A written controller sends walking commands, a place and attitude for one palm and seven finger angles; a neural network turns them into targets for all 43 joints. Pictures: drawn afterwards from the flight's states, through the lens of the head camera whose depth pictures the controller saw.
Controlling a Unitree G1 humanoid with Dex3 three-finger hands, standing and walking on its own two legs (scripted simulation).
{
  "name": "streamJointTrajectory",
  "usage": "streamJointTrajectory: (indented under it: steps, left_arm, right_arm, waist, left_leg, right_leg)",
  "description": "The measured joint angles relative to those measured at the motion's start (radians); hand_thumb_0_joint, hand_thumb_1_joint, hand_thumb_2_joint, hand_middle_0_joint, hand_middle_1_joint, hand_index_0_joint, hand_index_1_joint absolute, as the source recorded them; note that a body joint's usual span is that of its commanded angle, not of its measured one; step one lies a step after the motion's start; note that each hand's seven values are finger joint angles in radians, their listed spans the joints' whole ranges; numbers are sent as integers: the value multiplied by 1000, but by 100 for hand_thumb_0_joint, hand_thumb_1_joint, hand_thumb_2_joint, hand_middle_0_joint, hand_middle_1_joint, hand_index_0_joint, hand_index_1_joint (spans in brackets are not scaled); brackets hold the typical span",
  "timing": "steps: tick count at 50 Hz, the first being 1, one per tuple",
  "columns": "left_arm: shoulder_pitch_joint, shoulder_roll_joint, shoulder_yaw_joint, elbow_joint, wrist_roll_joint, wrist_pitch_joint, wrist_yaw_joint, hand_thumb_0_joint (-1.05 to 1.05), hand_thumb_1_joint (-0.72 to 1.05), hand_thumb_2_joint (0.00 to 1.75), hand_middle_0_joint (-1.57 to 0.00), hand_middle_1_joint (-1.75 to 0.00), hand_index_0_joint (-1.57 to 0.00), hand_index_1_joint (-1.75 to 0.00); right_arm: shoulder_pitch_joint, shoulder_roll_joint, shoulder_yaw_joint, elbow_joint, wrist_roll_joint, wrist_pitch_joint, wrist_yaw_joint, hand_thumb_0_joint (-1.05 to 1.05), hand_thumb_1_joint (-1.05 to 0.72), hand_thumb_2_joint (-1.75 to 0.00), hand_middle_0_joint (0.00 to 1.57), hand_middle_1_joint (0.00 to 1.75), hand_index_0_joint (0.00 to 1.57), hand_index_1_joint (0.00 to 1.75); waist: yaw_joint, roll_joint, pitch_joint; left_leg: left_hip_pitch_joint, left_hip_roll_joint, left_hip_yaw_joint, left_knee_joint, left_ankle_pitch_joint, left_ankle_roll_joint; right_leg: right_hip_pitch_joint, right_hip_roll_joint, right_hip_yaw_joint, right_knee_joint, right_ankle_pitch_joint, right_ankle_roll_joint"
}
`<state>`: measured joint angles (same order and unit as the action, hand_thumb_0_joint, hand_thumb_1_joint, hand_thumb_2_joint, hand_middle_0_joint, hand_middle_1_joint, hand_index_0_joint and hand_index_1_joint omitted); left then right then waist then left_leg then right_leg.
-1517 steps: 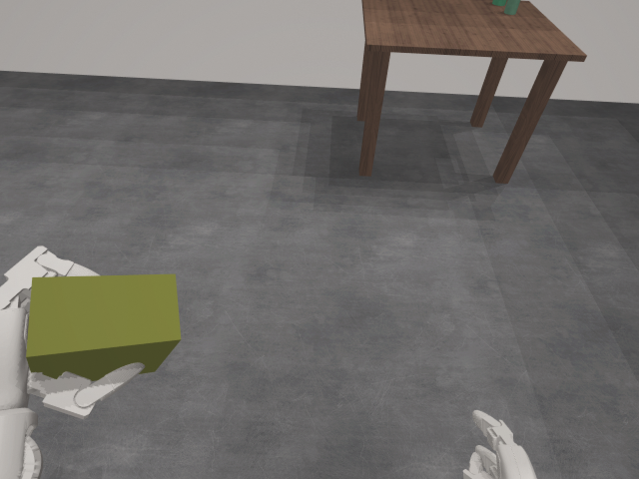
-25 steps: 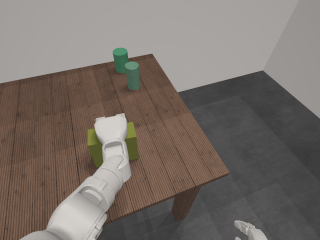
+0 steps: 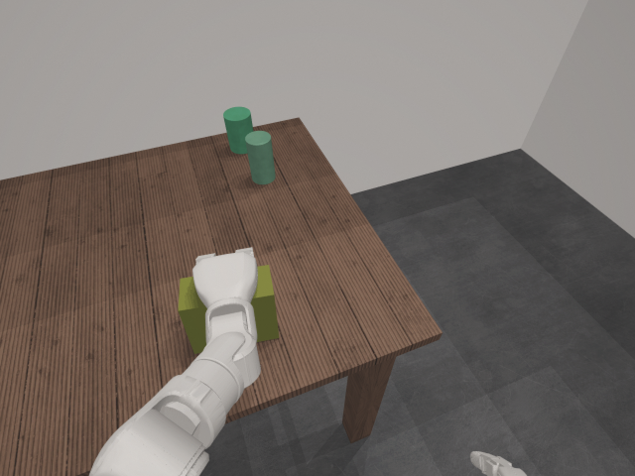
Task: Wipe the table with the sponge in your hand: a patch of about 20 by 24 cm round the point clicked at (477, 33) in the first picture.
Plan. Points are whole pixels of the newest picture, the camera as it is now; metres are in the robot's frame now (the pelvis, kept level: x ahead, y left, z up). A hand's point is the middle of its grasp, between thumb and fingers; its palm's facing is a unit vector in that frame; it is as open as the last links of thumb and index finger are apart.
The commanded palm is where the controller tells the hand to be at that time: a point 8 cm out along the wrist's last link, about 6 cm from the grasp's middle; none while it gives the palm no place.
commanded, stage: wipe back along the third lane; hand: left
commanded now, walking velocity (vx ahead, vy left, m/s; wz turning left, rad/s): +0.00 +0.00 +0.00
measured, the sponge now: (233, 316) +0.36 +0.16 -0.05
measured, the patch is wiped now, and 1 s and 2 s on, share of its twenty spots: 1.00 1.00 1.00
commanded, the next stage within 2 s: slide back across to the middle lane in 1.20 s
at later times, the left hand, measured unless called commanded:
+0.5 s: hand (238, 323) +0.33 +0.14 -0.01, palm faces -0.06 -0.05 -1.00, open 10.5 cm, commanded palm +0.29 +0.13 +0.02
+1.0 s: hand (239, 325) +0.33 +0.14 -0.02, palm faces -0.06 -0.03 -1.00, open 10.5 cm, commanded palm +0.28 +0.12 +0.02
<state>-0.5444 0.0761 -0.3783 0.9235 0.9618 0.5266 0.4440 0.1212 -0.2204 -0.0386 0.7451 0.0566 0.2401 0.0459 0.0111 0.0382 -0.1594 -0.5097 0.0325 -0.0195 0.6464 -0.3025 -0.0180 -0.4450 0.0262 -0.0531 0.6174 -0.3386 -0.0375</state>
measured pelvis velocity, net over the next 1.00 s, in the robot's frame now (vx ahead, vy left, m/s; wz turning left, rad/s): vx -0.01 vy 0.00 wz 0.00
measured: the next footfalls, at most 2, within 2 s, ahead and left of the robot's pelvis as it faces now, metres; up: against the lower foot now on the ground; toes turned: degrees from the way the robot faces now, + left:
none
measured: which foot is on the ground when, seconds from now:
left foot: down 0.00-1.00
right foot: down 0.00-1.00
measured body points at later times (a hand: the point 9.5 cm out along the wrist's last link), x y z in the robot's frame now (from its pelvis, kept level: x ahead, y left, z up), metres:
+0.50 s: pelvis +0.00 -0.01 +0.00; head -0.01 -0.02 +0.45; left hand +0.33 +0.14 +0.04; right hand +0.19 -0.23 -0.10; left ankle +0.01 +0.13 -0.72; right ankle -0.02 -0.10 -0.72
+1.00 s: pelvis -0.01 +0.00 +0.00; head -0.01 -0.02 +0.45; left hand +0.32 +0.14 +0.04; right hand +0.17 -0.23 -0.12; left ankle +0.01 +0.13 -0.72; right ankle -0.02 -0.10 -0.72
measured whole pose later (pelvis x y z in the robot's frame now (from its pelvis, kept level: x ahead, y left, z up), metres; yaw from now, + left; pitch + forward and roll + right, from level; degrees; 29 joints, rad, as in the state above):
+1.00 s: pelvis -0.01 +0.00 +0.00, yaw +0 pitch +7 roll +0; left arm -0.38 0.05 -0.44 0.74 0.98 0.58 0.43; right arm 0.08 -0.22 -0.03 0.72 0.07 0.25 0.06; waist 0.04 0.04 -0.16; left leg -0.48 0.03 -0.02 0.66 -0.31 -0.02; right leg -0.42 0.03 -0.05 0.65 -0.35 -0.04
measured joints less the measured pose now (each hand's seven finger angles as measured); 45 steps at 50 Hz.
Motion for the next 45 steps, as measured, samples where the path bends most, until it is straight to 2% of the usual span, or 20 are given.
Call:
streamJointTrajectory:
  steps: [8, 21, 30, 40, 45]
  left_arm:
    - [42, -8, -16, -25, -15, 5, 27, -1, -50, 104, -64, -136, -66, -137]
    - [165, -17, -59, -165, -5, 25, 8, 0, -50, 104, -64, -136, -65, -137]
    - [161, -28, -53, -167, 18, 26, -25, -1, -50, 104, -64, -136, -66, -137]
    - [178, -30, -61, -196, 34, 33, -13, -1, -50, 104, -64, -136, -66, -137]
    - [184, -23, -59, -207, 28, 38, -9, -1, -50, 104, -64, -136, -66, -137]
  right_arm:
    - [17, -7, -5, 17, 6, -3, 8, 1, -91, -90, 20, 30, 20, 30]
    - [-36, -8, 1, -20, 14, 4, 16, 1, -91, -90, 20, 30, 20, 30]
    - [-87, -3, 8, -45, 9, -2, 6, 1, -91, -90, 20, 30, 20, 30]
    - [-67, 0, 4, -36, 4, 9, 13, 1, -91, -90, 20, 30, 20, 30]
    - [-51, 1, 5, -28, 7, 16, 14, 1, -91, -90, 20, 30, 20, 30]
  waist:
    - [5, 7, -3]
    - [29, 4, -2]
    - [39, -3, 4]
    - [43, -3, -1]
    - [36, -2, -1]
  left_leg:
    - [15, 3, 3, -7, 5, -3]
    - [69, 3, 6, -24, 5, -5]
    - [65, 0, 2, -17, 2, -7]
    - [40, 0, 2, 8, -8, -6]
    - [38, 2, 4, 12, -8, -6]
  right_leg:
    - [10, 3, 4, -1, 3, -3]
    - [60, 3, 6, -10, 0, -6]
    - [56, 0, 2, 1, -7, -7]
    - [32, 0, 2, 24, -16, -7]
    - [28, 1, 5, 29, -16, -7]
